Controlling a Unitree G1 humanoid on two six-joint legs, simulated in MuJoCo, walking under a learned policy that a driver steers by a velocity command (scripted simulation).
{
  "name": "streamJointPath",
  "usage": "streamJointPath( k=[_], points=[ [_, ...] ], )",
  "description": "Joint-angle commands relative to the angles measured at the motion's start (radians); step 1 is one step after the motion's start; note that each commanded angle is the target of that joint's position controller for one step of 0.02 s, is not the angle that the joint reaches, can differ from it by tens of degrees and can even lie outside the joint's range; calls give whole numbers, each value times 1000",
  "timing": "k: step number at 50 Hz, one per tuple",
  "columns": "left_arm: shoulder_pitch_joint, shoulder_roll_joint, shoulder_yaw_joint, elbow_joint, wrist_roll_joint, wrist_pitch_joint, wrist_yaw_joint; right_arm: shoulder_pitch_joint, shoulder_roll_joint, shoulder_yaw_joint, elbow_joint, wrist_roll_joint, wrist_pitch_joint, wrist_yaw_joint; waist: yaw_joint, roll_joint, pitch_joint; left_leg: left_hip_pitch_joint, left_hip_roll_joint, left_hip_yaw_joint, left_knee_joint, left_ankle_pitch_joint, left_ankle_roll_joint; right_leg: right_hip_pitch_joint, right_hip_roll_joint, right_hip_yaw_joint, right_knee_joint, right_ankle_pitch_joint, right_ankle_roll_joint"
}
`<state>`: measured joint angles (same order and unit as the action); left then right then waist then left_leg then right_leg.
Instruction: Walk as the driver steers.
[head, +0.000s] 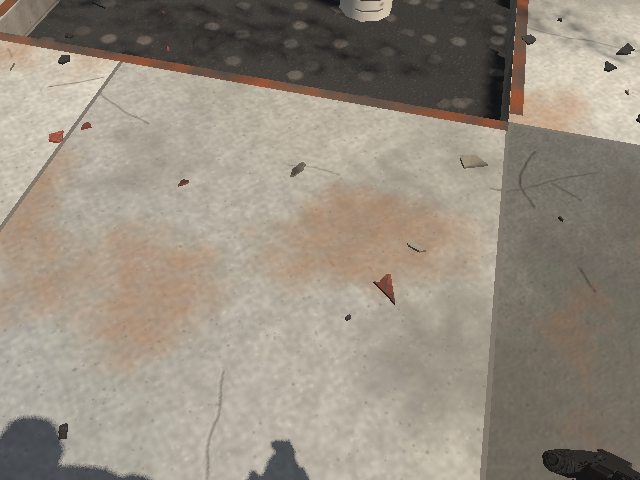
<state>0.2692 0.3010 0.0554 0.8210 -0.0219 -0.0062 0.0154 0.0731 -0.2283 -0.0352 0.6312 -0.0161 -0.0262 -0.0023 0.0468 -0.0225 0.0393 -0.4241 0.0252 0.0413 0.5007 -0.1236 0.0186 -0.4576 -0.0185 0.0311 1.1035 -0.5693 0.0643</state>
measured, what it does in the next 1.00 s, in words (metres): steps on the spot, turning right: right foot, then left foot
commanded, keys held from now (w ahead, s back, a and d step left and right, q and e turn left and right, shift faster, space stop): e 1.00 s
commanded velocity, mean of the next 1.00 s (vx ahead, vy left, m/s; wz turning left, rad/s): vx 0.02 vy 0.00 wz -0.54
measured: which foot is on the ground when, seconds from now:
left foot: down 0.00-0.26, up 0.28-0.76, down 0.78-1.00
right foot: up 0.00-0.24, down 0.26-0.78, up 0.80-1.00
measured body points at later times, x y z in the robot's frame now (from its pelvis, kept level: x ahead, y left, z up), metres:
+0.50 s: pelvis +0.02 -0.05 +0.01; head +0.05 -0.09 +0.46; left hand +0.22 +0.19 -0.07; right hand +0.09 -0.37 -0.11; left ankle +0.08 +0.11 -0.65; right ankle +0.02 -0.13 -0.73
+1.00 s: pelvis +0.04 -0.02 +0.01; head +0.08 -0.02 +0.46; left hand +0.32 +0.16 -0.09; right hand +0.01 -0.33 -0.08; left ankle +0.10 +0.08 -0.73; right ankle -0.05 -0.13 -0.65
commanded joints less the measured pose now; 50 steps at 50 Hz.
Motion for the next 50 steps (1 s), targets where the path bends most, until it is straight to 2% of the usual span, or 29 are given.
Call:
streamJointPath(
  k=[1, 3, 5, 9, 11, 12, 13, 14, 15, 16, 17, 18, 19, 21, 26, 30, 34, 36, 37, 38, 39, 40, 41, 42, 43, 44, 46, 48, 50],
  points=[
    [93, 73, 31, -54, 6, 50, 26, 2, -151, -53, -28, -10, 2, -10, -1, 180, -143, 130, 259, -176, -228, 173, 221, -53, -44, -8, 68, 99, 34],
    [75, 59, 32, -76, 11, 60, 28, -23, -150, -55, -17, -11, -4, -17, 4, 181, -130, 93, 258, -115, -248, 132, 220, -19, -49, -21, -8, 154, 25],
    [23, 45, 26, -106, 16, 60, 18, -26, -160, -61, -1, -5, -5, -27, -10, 170, -138, 109, 268, -79, -243, 126, 216, 12, -64, -25, -124, 206, 4],
    [-21, 70, 31, -147, 15, 61, -11, -9, -199, -75, 30, 14, 10, -34, -26, 174, -158, 166, 310, -63, -213, 100, 201, 85, -57, -56, -282, 233, -36],
    [9, 74, 38, -146, 18, 62, -22, -22, -209, -78, 44, 32, 20, -33, 0, 161, -151, 164, 301, -34, -155, 40, 156, 167, -31, -94, -432, 299, -74],
    [37, 82, 46, -134, 22, 62, -23, -7, -194, -76, 57, 39, 26, -33, 7, 135, -147, 140, 272, -4, -94, -32, 112, 228, -3, -105, -510, 338, -101],
    [61, 117, 59, -131, 29, 60, -18, 40, -159, -70, 81, 36, 33, -31, 3, 32, -105, 66, 211, 59, 46, -144, 36, 279, -22, -24, -635, 435, -143],
    [58, 240, 85, -161, 30, 57, 4, 78, -100, -54, 64, -5, 38, -24, -46, -299, -70, -181, 57, 168, 381, -438, -84, 374, -278, 343, -737, 729, -256],
    [46, 276, 84, -193, 61, 38, -5, -36, -136, -64, 18, -5, 35, -34, 12, -296, -73, -288, -32, -7, 574, -558, -88, 282, -371, 506, -806, 716, -407],
    [27, 244, 77, -196, 72, 16, -14, -73, -166, -74, 15, 11, 36, -41, 16, -193, -76, -298, -15, -77, 653, -487, -67, 267, -325, 450, -821, 616, -388],
    [-28, 216, 70, -201, 52, 1, -12, -45, -172, -81, 30, 18, 40, -48, -21, -143, -69, -305, 1, -100, 655, -385, -51, 269, -273, 379, -808, 562, -327],
    [-76, 175, 59, -211, 30, 0, -6, -16, -173, -86, 58, 8, 45, -57, -42, -100, -84, -298, 12, -110, 649, -318, -52, 278, -236, 335, -793, 532, -280],
    [-103, 157, 51, -220, 18, 2, 1, -1, -176, -89, 65, 0, 46, -61, -54, -116, -94, -272, 6, -109, 659, -268, -61, 266, -217, 306, -784, 576, -266],
    [-92, 134, 41, -229, 21, 5, 13, 19, -161, -88, 69, 7, 39, -55, -61, -108, -136, -234, -14, -112, 669, -210, -73, 288, -187, 280, -770, 644, -265],
    [-49, 159, 54, -237, 15, 16, 30, -26, -129, -72, 56, 15, 27, -47, -28, -109, -142, -221, -34, -134, 429, -181, -101, 372, -172, 325, -748, 605, -273],
    [-61, 175, 63, -256, 19, 29, 26, -31, -135, -69, 56, 22, 17, -31, -19, -129, -124, -116, -53, -139, 292, -221, -103, 307, -162, 393, -741, 549, -292],
    [-89, 176, 67, -273, 12, 39, 16, -10, -148, -71, 57, 29, -1, -15, -22, -139, -139, -24, -73, -144, 176, -253, -86, 308, -147, 474, -710, 642, -295],
    [-112, 173, 68, -282, 3, 44, 15, 20, -152, -73, 62, 31, -10, -5, -40, -140, -148, 44, -78, -137, 59, -216, -70, 314, -128, 498, -681, 692, -279],
    [-131, 170, 67, -288, -5, 49, 17, 52, -153, -76, 71, 30, -13, -1, -65, -134, -151, 116, -77, -123, -56, -132, -57, 294, -102, 491, -658, 678, -254],
    [-137, 156, 64, -293, -10, 52, 20, 87, -171, -83, 83, 25, -15, 0, -79, -114, -157, 222, -37, -131, -149, -12, -37, 234, -65, 468, -627, 587, -214],
    [-98, 109, 52, -296, -1, 52, 20, 109, -232, -98, 79, 9, -9, -5, -59, 28, -183, 353, 140, -273, -174, 63, 30, 107, 13, 375, -478, 323, -157],
    [-55, 95, 51, -317, -5, 44, 16, 82, -305, -108, 77, -13, 4, -9, -3, 305, -131, 379, 327, -505, -195, 285, 193, -116, 188, 165, -298, -46, -93],
    [-52, 188, 78, -302, 17, 32, 15, 60, -250, -98, 53, -22, 0, -11, -29, 254, -120, 316, 411, -554, -200, 307, 283, -152, 114, 150, -52, -79, -42],
    [-41, 222, 95, -279, 9, 34, 11, 9, -197, -81, 34, -14, -1, -18, -12, 179, -105, 287, 352, -448, -186, 273, 253, -144, 87, 148, 41, -5, -25],
    [-26, 203, 95, -255, 7, 44, 12, -32, -170, -74, 26, -2, 3, -22, 1, 145, -84, 276, 274, -348, -174, 218, 200, -147, 77, 133, 82, 57, -7],
    [-22, 179, 90, -248, 10, 54, 14, -39, -157, -68, 22, 11, 5, -27, -10, 144, -73, 290, 241, -295, -169, 205, 179, -174, 75, 125, 125, 111, 9],
    [-44, 131, 75, -262, 0, 61, 7, -11, -163, -63, 27, 10, 14, -36, -30, 152, -59, 290, 206, -205, -178, 256, 185, -181, 64, 72, 122, 162, 30],
    [-103, 108, 63, -291, -7, 58, 4, 38, -179, -68, 35, 2, 25, -43, -69, 177, -67, 365, 215, -177, -181, 273, 200, -210, 38, 38, 26, 185, 45],
    [-131, 96, 54, -310, -1, 56, 0, 63, -204, -75, 40, 2, 32, -43, -91, 188, -88, 412, 242, -164, -176, 289, 212, -188, 6, 21, -72, 178, 52]
  ],
)
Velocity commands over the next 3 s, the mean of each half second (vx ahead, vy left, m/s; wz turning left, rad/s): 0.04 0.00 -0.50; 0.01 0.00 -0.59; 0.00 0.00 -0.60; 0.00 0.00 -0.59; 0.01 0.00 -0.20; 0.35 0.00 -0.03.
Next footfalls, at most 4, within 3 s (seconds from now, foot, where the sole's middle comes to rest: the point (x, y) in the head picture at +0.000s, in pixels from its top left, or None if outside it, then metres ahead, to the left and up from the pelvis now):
0.26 right None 0.06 -0.14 -0.77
0.78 left None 0.13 0.06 -0.77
1.20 right None -0.03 -0.16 -0.77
1.70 left None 0.15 -0.03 -0.77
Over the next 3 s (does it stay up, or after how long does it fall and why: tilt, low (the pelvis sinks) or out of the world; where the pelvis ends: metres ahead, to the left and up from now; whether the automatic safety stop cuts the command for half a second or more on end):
stays up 0.00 -0.21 0.01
